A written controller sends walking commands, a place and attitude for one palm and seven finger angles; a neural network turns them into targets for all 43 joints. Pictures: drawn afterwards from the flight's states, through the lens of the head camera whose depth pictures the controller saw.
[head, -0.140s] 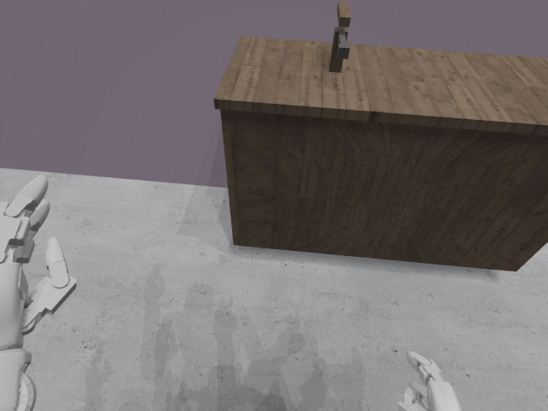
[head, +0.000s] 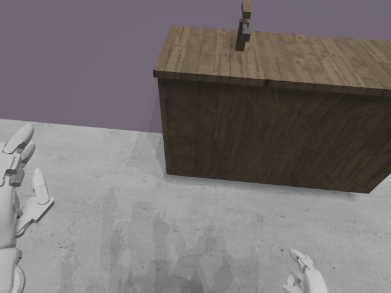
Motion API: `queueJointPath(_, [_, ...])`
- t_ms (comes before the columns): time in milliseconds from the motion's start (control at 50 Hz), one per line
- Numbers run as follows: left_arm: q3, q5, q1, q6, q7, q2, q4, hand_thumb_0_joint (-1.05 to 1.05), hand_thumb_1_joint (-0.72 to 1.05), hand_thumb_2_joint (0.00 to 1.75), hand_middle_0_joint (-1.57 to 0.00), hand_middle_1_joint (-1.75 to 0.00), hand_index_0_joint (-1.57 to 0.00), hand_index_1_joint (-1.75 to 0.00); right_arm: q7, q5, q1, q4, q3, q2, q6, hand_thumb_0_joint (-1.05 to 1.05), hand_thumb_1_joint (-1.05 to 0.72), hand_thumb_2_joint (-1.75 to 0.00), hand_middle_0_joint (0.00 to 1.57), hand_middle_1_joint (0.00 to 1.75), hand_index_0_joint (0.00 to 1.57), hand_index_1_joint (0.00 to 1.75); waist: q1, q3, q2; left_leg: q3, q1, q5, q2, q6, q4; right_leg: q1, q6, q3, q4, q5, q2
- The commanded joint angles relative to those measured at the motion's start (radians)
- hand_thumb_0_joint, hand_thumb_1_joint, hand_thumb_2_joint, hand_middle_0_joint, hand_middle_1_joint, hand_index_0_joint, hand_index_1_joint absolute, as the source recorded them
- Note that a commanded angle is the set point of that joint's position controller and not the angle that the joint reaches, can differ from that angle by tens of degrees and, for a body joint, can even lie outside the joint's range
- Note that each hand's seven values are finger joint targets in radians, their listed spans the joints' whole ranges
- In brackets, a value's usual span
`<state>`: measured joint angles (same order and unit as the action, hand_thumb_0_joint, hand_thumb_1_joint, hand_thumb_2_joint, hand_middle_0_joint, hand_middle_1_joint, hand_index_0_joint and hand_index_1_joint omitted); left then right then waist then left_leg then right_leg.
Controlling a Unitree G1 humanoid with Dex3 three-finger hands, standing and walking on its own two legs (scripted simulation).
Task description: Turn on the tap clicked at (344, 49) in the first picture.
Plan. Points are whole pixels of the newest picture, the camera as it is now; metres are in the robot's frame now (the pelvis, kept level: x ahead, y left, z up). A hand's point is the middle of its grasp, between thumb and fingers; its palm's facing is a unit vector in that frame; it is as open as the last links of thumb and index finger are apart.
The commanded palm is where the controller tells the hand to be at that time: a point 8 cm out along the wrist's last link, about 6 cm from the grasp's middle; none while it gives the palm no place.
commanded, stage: stand and wait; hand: left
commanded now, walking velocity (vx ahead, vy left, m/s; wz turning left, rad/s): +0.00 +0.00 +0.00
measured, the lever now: (245, 36) +0.94 -0.12 +0.12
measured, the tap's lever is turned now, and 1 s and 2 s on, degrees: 0 0 0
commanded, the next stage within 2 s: look at it before walking up in 0.12 s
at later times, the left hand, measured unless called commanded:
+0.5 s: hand (52, 197) +0.22 +0.24 +0.16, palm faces +0.39 -0.84 -0.37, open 7.4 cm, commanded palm +0.17 +0.27 +0.18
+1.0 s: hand (102, 186) +0.24 +0.17 +0.16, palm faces +0.28 -0.86 -0.43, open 7.4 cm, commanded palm +0.21 +0.21 +0.18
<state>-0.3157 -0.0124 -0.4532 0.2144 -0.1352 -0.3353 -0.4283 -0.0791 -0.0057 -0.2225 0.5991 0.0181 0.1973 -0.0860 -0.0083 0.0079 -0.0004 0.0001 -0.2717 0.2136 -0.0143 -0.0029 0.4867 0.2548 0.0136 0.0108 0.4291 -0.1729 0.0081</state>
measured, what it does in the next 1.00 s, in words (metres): stands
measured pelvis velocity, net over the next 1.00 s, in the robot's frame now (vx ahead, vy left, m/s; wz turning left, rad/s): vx -0.01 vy -0.02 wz -0.24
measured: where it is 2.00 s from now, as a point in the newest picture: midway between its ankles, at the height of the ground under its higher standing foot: outside the picture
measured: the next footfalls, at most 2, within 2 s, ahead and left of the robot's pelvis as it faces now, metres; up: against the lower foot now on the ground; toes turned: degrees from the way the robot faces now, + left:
left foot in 1.50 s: +0.17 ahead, +0.06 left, +0.00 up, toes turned -26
right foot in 1.82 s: +0.11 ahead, -0.26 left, +0.00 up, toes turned -48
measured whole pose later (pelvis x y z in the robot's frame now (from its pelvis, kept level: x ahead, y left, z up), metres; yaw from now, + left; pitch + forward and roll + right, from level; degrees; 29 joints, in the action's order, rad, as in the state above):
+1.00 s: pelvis -0.01 -0.02 -0.03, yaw -14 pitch +0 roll +2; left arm -0.40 -0.04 -0.46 0.24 -0.14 -0.34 -0.46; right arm -0.07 0.00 -0.27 0.58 -0.01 0.20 -0.07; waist -0.04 -0.01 0.02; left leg -0.20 -0.36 0.39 -0.13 0.03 0.77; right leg 0.50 0.01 0.06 0.89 -0.44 0.05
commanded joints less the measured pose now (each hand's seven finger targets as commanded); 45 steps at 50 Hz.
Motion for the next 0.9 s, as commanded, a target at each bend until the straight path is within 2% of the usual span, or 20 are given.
queueJointPath(0, [-0.101,-0.007,0.070,0.061,-0.020,-0.157,-0.209,0.00,0.90,0.90,-0.20,-0.30,-0.20,-0.30,-0.006,0.004,0.089,-0.155,-0.042,0.122,-0.055,0.00,-0.90,-0.90,0.20,0.30,0.20,0.30,0.004,0.097,0.056,0.025,-0.038,-0.015,-0.037,-0.001,-0.121,-0.107,-0.009,0.028,-0.048,0.033,-0.022])
queueJointPath(40, [-0.111,-0.008,0.071,0.060,-0.019,-0.168,-0.217,0.00,0.90,0.90,-0.20,-0.30,-0.20,-0.30,-0.008,0.002,0.097,-0.156,-0.043,0.122,-0.056,0.00,-0.90,-0.90,0.20,0.30,0.20,0.30,0.002,0.102,0.068,0.019,-0.030,-0.027,-0.038,-0.001,-0.121,-0.106,-0.007,0.027,-0.048,0.050,-0.020])
queueJointPath(60, [-0.105,-0.008,0.066,0.059,-0.020,-0.164,-0.217,0.00,0.90,0.90,-0.20,-0.30,-0.20,-0.30,-0.008,0.003,0.092,-0.158,-0.039,0.119,-0.054,0.00,-0.90,-0.90,0.20,0.30,0.20,0.30,0.002,0.101,0.056,0.025,-0.036,-0.036,-0.042,-0.003,-0.120,-0.114,-0.007,0.023,-0.041,0.058,-0.022])
queueJointPath(100, [-0.097,-0.008,0.067,0.059,-0.019,-0.155,-0.212,0.00,0.90,0.90,-0.20,-0.30,-0.20,-0.30,-0.006,0.004,0.091,-0.158,-0.040,0.119,-0.053,0.00,-0.90,-0.90,0.20,0.30,0.20,0.30,0.003,0.095,0.068,0.024,-0.041,-0.034,-0.043,-0.002,-0.122,-0.113,-0.007,0.024,-0.040,0.055,-0.022])
queueJointPath(160, [-0.102,-0.009,0.069,0.059,-0.019,-0.159,-0.214,0.00,0.90,0.90,-0.20,-0.30,-0.20,-0.30,-0.008,0.003,0.091,-0.155,-0.039,0.119,-0.054,0.00,-0.90,-0.90,0.20,0.30,0.20,0.30,0.003,0.100,0.041,0.024,-0.037,-0.039,-0.041,-0.001,-0.114,-0.116,-0.008,0.026,-0.043,0.064,-0.024])
queueJointPath(240, [-0.111,-0.011,0.067,0.058,-0.019,-0.169,-0.211,0.00,0.90,0.90,-0.20,-0.30,-0.20,-0.30,-0.009,0.003,0.097,-0.155,-0.042,0.121,-0.052,0.00,-0.90,-0.90,0.20,0.30,0.20,0.30,0.003,0.101,0.064,0.015,-0.030,-0.043,-0.038,0.000,-0.113,-0.109,-0.009,0.028,-0.049,0.069,-0.023])
queueJointPath(280, [-0.103,-0.010,0.067,0.058,-0.020,-0.159,-0.208,0.00,0.90,0.90,-0.20,-0.30,-0.20,-0.30,-0.007,0.004,0.091,-0.154,-0.039,0.119,-0.051,0.00,-0.90,-0.90,0.20,0.30,0.20,0.30,0.004,0.102,0.048,0.021,-0.037,-0.034,-0.041,-0.001,-0.116,-0.116,-0.008,0.027,-0.043,0.058,-0.025])
queueJointPath(340, [-0.112,-0.011,0.072,0.057,-0.019,-0.172,-0.215,0.00,0.90,0.90,-0.20,-0.30,-0.20,-0.30,-0.010,0.003,0.098,-0.156,-0.041,0.120,-0.054,0.00,-0.90,-0.90,0.20,0.30,0.20,0.30,0.002,0.097,0.059,0.016,-0.027,-0.027,-0.040,0.000,-0.121,-0.102,-0.006,0.027,-0.050,0.055,-0.021])
queueJointPath(420, [-0.107,-0.013,0.081,0.055,-0.019,-0.155,-0.201,0.00,0.90,0.90,-0.20,-0.30,-0.20,-0.30,-0.004,0.006,0.096,-0.166,-0.046,0.122,-0.045,0.00,-0.90,-0.90,0.20,0.30,0.20,0.30,-0.001,0.088,0.040,0.000,-0.014,-0.025,-0.073,0.005,-0.097,-0.047,-0.015,0.071,-0.023,0.074,-0.015])
queueJointPath(440, [-0.112,-0.013,0.097,0.054,-0.021,-0.161,-0.209,0.00,0.90,0.90,-0.20,-0.30,-0.20,-0.30,-0.005,0.004,0.103,-0.167,-0.050,0.125,-0.046,0.00,-0.90,-0.90,0.20,0.30,0.20,0.30,-0.003,0.088,0.056,-0.007,-0.009,-0.015,-0.080,0.008,-0.091,-0.023,-0.018,0.088,-0.018,0.072,-0.014])
queueJointPath(500, [-0.098,-0.012,0.109,0.051,-0.024,-0.142,-0.211,0.00,0.90,0.90,-0.20,-0.30,-0.20,-0.30,0.001,0.008,0.098,-0.175,-0.055,0.125,-0.040,0.00,-0.90,-0.90,0.20,0.30,0.20,0.30,-0.008,0.102,0.049,-0.008,-0.001,0.003,-0.110,0.001,-0.063,0.020,-0.022,0.115,0.036,0.072,-0.015])
queueJointPath(620, [-0.117,-0.018,0.108,0.041,-0.027,-0.156,-0.255,0.00,0.90,0.90,-0.20,-0.30,-0.20,-0.30,0.010,0.012,0.109,-0.203,-0.061,0.120,-0.018,0.00,-0.90,-0.90,0.20,0.30,0.20,0.30,-0.013,0.100,0.059,-0.011,-0.014,0.104,-0.144,-0.010,-0.003,0.132,-0.034,0.177,0.124,0.015,-0.024])
queueJointPath(640, [-0.141,-0.019,0.104,0.043,-0.030,-0.178,-0.271,0.00,0.90,0.90,-0.20,-0.30,-0.20,-0.30,0.009,0.011,0.114,-0.207,-0.065,0.122,-0.016,0.00,-0.90,-0.90,0.20,0.30,0.20,0.30,-0.016,0.106,0.065,-0.016,-0.014,0.125,-0.145,-0.009,0.009,0.147,-0.037,0.188,0.128,0.003,-0.026])
queueJointPath(700, [-0.147,-0.025,0.082,0.047,-0.027,-0.170,-0.283,0.00,0.90,0.90,-0.20,-0.30,-0.20,-0.30,0.014,0.012,0.104,-0.217,-0.062,0.115,-0.004,0.00,-0.90,-0.90,0.20,0.30,0.20,0.30,-0.013,0.097,0.051,-0.021,-0.026,0.175,-0.146,-0.010,0.039,0.193,-0.045,0.222,0.151,-0.029,-0.032])
queueJointPath(740, [-0.173,-0.029,0.068,0.050,-0.028,-0.186,-0.292,0.00,0.90,0.90,-0.20,-0.30,-0.20,-0.30,0.015,0.011,0.104,-0.221,-0.065,0.116,0.000,0.00,-0.90,-0.90,0.20,0.30,0.20,0.30,-0.014,0.098,0.044,-0.022,-0.025,0.214,-0.147,-0.008,0.050,0.223,-0.049,0.242,0.158,-0.059,-0.031])
queueJointPath(800, [-0.173,-0.035,0.058,0.062,-0.023,-0.178,-0.282,0.00,0.90,0.90,-0.20,-0.30,-0.20,-0.30,0.015,0.006,0.089,-0.216,-0.064,0.113,-0.005,0.00,-0.90,-0.90,0.20,0.30,0.20,0.30,-0.011,0.095,0.041,-0.022,0.005,0.366,-0.153,-0.022,0.066,0.305,-0.062,0.259,0.163,-0.216,-0.019])
queueJointPath(840, [-0.178,-0.037,0.068,0.072,-0.022,-0.175,-0.282,0.00,0.90,0.90,-0.20,-0.30,-0.20,-0.30,0.009,0.005,0.082,-0.214,-0.068,0.121,-0.018,0.00,-0.90,-0.90,0.20,0.30,0.20,0.30,-0.009,0.084,0.071,0.021,0.027,0.471,-0.184,-0.038,0.037,0.372,-0.062,0.240,0.198,-0.333,0.012])
queueJointPath(860, [-0.171,-0.036,0.073,0.075,-0.021,-0.167,-0.277,0.00,0.90,0.90,-0.20,-0.30,-0.20,-0.30,0.006,0.003,0.080,-0.212,-0.063,0.126,-0.023,0.00,-0.90,-0.90,0.20,0.30,0.20,0.30,-0.007,0.064,0.108,0.066,0.017,0.495,-0.228,-0.057,-0.007,0.386,-0.053,0.201,0.265,-0.331,0.038])
queueJointPath(880, [-0.169,-0.036,0.080,0.079,-0.021,-0.160,-0.272,0.00,0.90,0.90,-0.20,-0.30,-0.20,-0.30,0.003,0.008,0.078,-0.207,-0.061,0.126,-0.031,0.00,-0.90,-0.90,0.20,0.30,0.20,0.30,-0.009,0.064,0.177,0.116,0.001,0.503,-0.294,-0.083,-0.067,0.370,-0.038,0.139,0.378,-0.304,0.063])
